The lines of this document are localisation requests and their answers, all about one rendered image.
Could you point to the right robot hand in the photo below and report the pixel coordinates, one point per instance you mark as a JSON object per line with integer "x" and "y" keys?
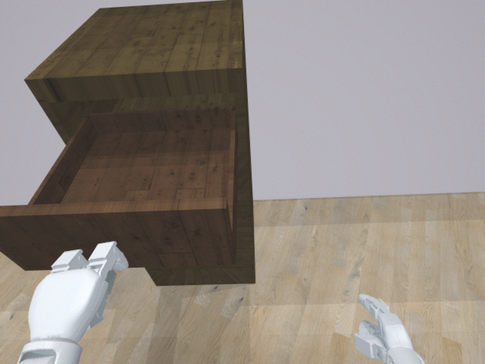
{"x": 374, "y": 341}

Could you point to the cabinet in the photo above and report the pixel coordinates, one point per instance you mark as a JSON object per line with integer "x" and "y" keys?
{"x": 156, "y": 57}

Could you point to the left robot forearm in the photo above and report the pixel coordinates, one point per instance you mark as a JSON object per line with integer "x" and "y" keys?
{"x": 51, "y": 351}

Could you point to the handle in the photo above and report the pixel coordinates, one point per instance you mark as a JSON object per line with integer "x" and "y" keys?
{"x": 110, "y": 279}

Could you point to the left robot hand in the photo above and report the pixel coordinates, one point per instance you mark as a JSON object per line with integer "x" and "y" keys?
{"x": 72, "y": 298}

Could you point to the right robot forearm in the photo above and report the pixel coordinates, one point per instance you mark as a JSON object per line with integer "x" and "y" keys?
{"x": 403, "y": 355}

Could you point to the drawer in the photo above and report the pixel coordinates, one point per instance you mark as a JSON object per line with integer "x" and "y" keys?
{"x": 161, "y": 183}

